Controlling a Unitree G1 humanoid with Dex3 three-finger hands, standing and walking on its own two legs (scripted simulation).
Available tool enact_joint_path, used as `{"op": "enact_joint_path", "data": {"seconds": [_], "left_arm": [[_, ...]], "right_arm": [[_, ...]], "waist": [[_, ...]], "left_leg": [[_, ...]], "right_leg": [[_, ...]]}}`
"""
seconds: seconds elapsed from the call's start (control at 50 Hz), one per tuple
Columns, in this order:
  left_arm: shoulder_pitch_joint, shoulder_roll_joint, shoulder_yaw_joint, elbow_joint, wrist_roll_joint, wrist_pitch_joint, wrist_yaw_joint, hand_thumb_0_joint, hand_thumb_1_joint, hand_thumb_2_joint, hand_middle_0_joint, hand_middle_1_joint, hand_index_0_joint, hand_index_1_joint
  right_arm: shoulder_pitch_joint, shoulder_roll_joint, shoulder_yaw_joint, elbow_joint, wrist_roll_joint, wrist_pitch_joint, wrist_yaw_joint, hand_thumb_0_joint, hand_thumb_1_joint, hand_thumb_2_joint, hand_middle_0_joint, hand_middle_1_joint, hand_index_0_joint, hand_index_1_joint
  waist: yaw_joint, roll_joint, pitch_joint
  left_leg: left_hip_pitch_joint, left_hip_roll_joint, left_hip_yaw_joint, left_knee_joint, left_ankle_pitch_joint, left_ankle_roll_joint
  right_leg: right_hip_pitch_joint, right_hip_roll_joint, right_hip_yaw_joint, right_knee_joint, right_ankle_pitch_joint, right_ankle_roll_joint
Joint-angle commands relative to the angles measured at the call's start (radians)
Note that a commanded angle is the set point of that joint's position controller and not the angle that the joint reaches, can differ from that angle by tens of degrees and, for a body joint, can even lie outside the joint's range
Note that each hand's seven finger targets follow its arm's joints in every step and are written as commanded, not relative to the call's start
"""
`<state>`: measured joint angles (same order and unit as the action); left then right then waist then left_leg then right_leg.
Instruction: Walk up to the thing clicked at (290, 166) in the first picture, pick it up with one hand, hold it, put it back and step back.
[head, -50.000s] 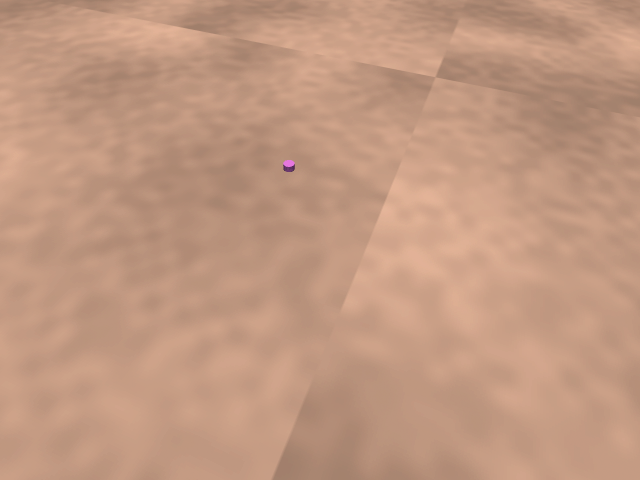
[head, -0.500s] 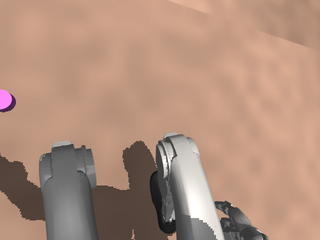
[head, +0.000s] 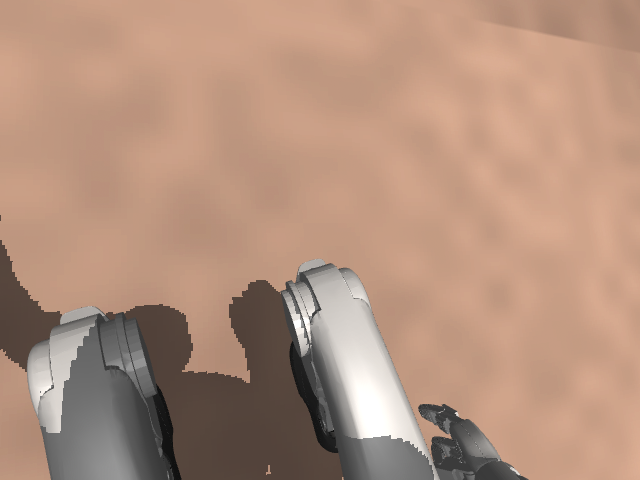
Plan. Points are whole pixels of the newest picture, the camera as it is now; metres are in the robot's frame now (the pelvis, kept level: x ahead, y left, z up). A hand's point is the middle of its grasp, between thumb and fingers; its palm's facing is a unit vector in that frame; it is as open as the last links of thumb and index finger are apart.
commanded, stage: approach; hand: left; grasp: from above
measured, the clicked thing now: out of the picture +0.44 +0.37 -0.31
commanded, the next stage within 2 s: rest palm in 0.64 s
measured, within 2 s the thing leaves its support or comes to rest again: neither
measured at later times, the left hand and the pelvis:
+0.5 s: hand out of the picture +0.42 +0.37 -0.19, palm faces -0.32 -0.11 -0.94, open 13.6 cm; pelvis -0.01 +0.01 -0.02, yaw -1 degrees
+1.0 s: hand out of the picture +0.41 +0.38 -0.22, palm faces -0.53 -0.22 -0.82, open 13.8 cm; pelvis -0.01 +0.01 +0.00, yaw -2 degrees
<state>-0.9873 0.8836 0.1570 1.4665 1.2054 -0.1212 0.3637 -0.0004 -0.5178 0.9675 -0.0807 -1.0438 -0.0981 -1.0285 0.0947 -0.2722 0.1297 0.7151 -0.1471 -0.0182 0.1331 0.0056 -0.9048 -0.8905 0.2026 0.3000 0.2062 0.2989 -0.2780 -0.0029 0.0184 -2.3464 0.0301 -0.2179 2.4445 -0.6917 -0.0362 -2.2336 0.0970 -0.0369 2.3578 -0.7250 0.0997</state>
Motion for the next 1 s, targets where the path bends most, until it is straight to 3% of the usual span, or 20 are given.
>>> {"op": "enact_joint_path", "data": {"seconds": [0.0, 0.06, 0.12, 0.18, 0.22, 0.26, 0.32, 0.4, 0.46, 0.54, 0.62, 0.7, 0.78, 0.8, 0.86, 0.88, 0.92, 0.98], "left_arm": [[-0.047, 0.332, 0.026, -0.065, -0.070, -0.025, -0.090, 0.000, -0.508, 0.933, -0.068, -1.072, -0.095, -1.042], [-0.049, 0.316, 0.020, -0.114, -0.092, -0.112, -0.129, 0.000, -0.503, 0.925, -0.080, -1.074, -0.108, -1.044], [-0.102, 0.340, 0.055, -0.183, -0.090, -0.241, -0.112, 0.000, -0.479, 0.907, -0.109, -1.027, -0.132, -1.002], [-0.186, 0.414, 0.103, -0.309, -0.049, -0.369, -0.056, 0.000, -0.483, 0.916, -0.103, -1.015, -0.123, -0.992], [-0.130, 0.419, 0.121, -0.381, -0.006, -0.411, 0.004, 0.000, -0.474, 0.906, -0.104, -1.005, -0.124, -0.982], [-0.105, 0.380, 0.114, -0.379, 0.037, -0.412, 0.072, 0.000, -0.491, 0.926, -0.090, -1.008, -0.106, -0.989], [-0.147, 0.293, 0.074, -0.283, 0.082, -0.372, 0.158, 0.000, -0.497, 0.945, -0.095, -0.986, -0.101, -0.977], [-0.271, 0.280, 0.022, -0.133, 0.151, -0.270, 0.224, 0.000, -0.416, 0.965, -0.167, -0.963, -0.166, -0.963], [-0.362, 0.322, 0.028, -0.107, 0.175, -0.179, 0.251, 0.000, -0.357, 0.921, -0.184, -1.013, -0.203, -0.993], [-0.388, 0.344, 0.017, -0.062, 0.144, -0.076, 0.211, 0.000, -0.382, 0.834, -0.137, -1.043, -0.177, -1.001], [-0.263, 0.334, -0.011, 0.021, 0.088, -0.010, 0.098, 0.000, -0.421, 0.850, -0.093, -1.105, -0.140, -1.054], [-0.157, 0.349, -0.014, -0.035, 0.014, -0.010, -0.037, 0.000, -0.440, 0.862, -0.084, -1.117, -0.132, -1.066], [-0.157, 0.361, -0.013, -0.116, -0.038, -0.087, -0.136, 0.000, -0.467, 0.876, -0.061, -1.132, -0.108, -1.081], [-0.173, 0.362, -0.005, -0.137, -0.050, -0.118, -0.143, 0.000, -0.468, 0.874, -0.061, -1.128, -0.108, -1.078], [-0.201, 0.387, 0.035, -0.148, -0.063, -0.236, -0.114, 0.000, -0.518, 0.921, -0.064, -1.091, -0.091, -1.063], [-0.208, 0.419, 0.064, -0.151, -0.056, -0.277, -0.092, 0.000, -0.535, 0.939, -0.063, -1.078, -0.083, -1.056], [-0.199, 0.486, 0.114, -0.140, -0.016, -0.343, -0.038, 0.000, -0.554, 0.965, -0.063, -1.043, -0.071, -1.034], [-0.179, 0.525, 0.137, -0.121, 0.067, -0.394, 0.060, 0.000, -0.539, 0.973, -0.061, -1.016, -0.065, -1.010]], "right_arm": [[0.160, -0.274, -0.064, -0.037, 0.008, 0.016, -0.016, 0.000, -0.903, -0.895, 0.200, 0.300, 0.200, 0.300], [0.164, -0.274, -0.054, -0.032, -0.005, 0.029, -0.017, 0.000, -0.906, -0.896, 0.200, 0.300, 0.200, 0.300], [0.174, -0.276, -0.044, -0.022, -0.027, 0.041, -0.014, 0.000, -0.903, -0.895, 0.200, 0.300, 0.200, 0.300], [0.150, -0.288, -0.049, -0.023, -0.050, 0.055, -0.016, 0.000, -0.898, -0.893, 0.200, 0.300, 0.200, 0.300], [0.108, -0.296, -0.063, -0.025, -0.059, 0.063, -0.014, 0.000, -0.896, -0.892, 0.200, 0.300, 0.200, 0.300], [0.079, -0.294, -0.074, -0.011, -0.068, 0.064, -0.010, 0.000, -0.893, -0.892, 0.200, 0.300, 0.200, 0.300], [0.078, -0.291, -0.090, 0.018, -0.070, 0.054, -0.011, 0.000, -0.894, -0.893, 0.200, 0.300, 0.200, 0.300], [0.093, -0.298, -0.096, 0.046, -0.063, 0.041, -0.015, 0.000, -0.896, -0.895, 0.200, 0.300, 0.200, 0.300], [0.094, -0.299, -0.093, 0.036, -0.057, 0.028, -0.016, 0.000, -0.901, -0.896, 0.200, 0.300, 0.200, 0.300], [0.085, -0.294, -0.084, 0.005, -0.050, 0.003, -0.012, 0.000, -0.905, -0.898, 0.200, 0.300, 0.200, 0.300], [0.093, -0.290, -0.076, -0.031, -0.031, -0.010, -0.011, 0.000, -0.908, -0.898, 0.200, 0.300, 0.200, 0.300], [0.111, -0.291, -0.065, -0.067, -0.018, 0.003, -0.013, 0.000, -0.907, -0.897, 0.200, 0.300, 0.200, 0.300], [0.150, -0.297, -0.042, -0.053, -0.017, 0.018, -0.014, 0.000, -0.908, -0.901, 0.199, 0.300, 0.199, 0.300], [0.168, -0.305, -0.035, -0.047, -0.022, 0.021, -0.012, 0.000, -0.907, -0.900, 0.199, 0.300, 0.199, 0.300], [0.181, -0.313, -0.008, -0.044, -0.040, 0.029, -0.010, 0.000, -0.908, -0.902, 0.199, 0.300, 0.199, 0.300], [0.179, -0.315, -0.001, -0.043, -0.049, 0.032, -0.011, 0.000, -0.908, -0.902, 0.199, 0.300, 0.199, 0.300], [0.168, -0.316, 0.018, -0.036, -0.065, 0.043, -0.010, 0.000, -0.904, -0.902, 0.199, 0.300, 0.199, 0.300], [0.137, -0.321, 0.024, -0.031, -0.082, 0.048, -0.006, 0.000, -0.894, -0.898, 0.199, 0.300, 0.199, 0.300]], "waist": [[0.069, 0.152, -0.663], [0.055, 0.152, -0.646], [0.035, 0.180, -0.633], [0.046, 0.299, -0.672], [0.069, 0.399, -0.710], [0.068, 0.430, -0.699], [0.026, 0.435, -0.642], [-0.008, 0.412, -0.597], [0.014, 0.467, -0.634], [0.024, 0.468, -0.661], [0.036, 0.366, -0.590], [0.051, 0.283, -0.624], [0.027, 0.241, -0.630], [0.004, 0.230, -0.631], [-0.016, 0.224, -0.599], [-0.009, 0.235, -0.602], [0.007, 0.281, -0.631], [0.010, 0.382, -0.640]], "left_leg": [[0.428, -0.021, 0.139, -0.232, 0.205, 0.078], [0.438, -0.018, 0.136, -0.211, 0.222, 0.076], [0.459, -0.009, 0.126, -0.181, 0.220, 0.067], [0.570, 0.003, 0.114, -0.165, 0.221, 0.053], [0.666, 0.009, 0.112, -0.175, 0.246, 0.036], [0.709, 0.011, 0.116, -0.187, 0.260, 0.028], [0.681, 0.010, 0.114, -0.207, 0.227, 0.026], [0.632, 0.007, 0.107, -0.215, 0.163, 0.023], [0.638, 0.001, 0.111, -0.232, 0.146, 0.021], [0.612, -0.001, 0.121, -0.233, 0.117, 0.030], [0.513, -0.009, 0.114, -0.242, 0.094, 0.048], [0.514, -0.018, 0.101, -0.250, 0.168, 0.061], [0.506, -0.015, 0.092, -0.229, 0.226, 0.065], [0.523, -0.013, 0.083, -0.217, 0.247, 0.063], [0.519, -0.005, 0.074, -0.176, 0.251, 0.061], [0.527, -0.002, 0.074, -0.166, 0.254, 0.060], [0.578, 0.005, 0.081, -0.151, 0.286, 0.058], [0.649, 0.014, 0.087, -0.156, 0.301, 0.049]], "right_leg": [[0.447, -0.003, -0.130, -0.238, 0.280, -0.106], [0.455, 0.001, -0.130, -0.246, 0.299, -0.104], [0.452, 0.005, -0.140, -0.252, 0.294, -0.103], [0.403, 0.006, -0.148, -0.241, 0.261, -0.110], [0.363, 0.003, -0.160, -0.204, 0.267, -0.118], [0.307, 0.000, -0.168, -0.183, 0.274, -0.120], [0.198, -0.007, -0.185, -0.177, 0.255, -0.123], [0.106, -0.012, -0.199, -0.164, 0.223, -0.129], [0.105, -0.016, -0.193, -0.147, 0.225, -0.131], [0.127, -0.017, -0.169, -0.166, 0.214, -0.129], [0.167, -0.016, -0.153, -0.190, 0.187, -0.124], [0.266, -0.015, -0.143, -0.201, 0.244, -0.117], [0.339, -0.007, -0.145, -0.212, 0.293, -0.109], [0.345, -0.010, -0.150, -0.212, 0.308, -0.107], [0.361, -0.007, -0.165, -0.221, 0.297, -0.108], [0.375, -0.006, -0.170, -0.222, 0.295, -0.108], [0.390, -0.002, -0.175, -0.211, 0.311, -0.106], [0.346, 0.003, -0.187, -0.178, 0.320, -0.110]]}}
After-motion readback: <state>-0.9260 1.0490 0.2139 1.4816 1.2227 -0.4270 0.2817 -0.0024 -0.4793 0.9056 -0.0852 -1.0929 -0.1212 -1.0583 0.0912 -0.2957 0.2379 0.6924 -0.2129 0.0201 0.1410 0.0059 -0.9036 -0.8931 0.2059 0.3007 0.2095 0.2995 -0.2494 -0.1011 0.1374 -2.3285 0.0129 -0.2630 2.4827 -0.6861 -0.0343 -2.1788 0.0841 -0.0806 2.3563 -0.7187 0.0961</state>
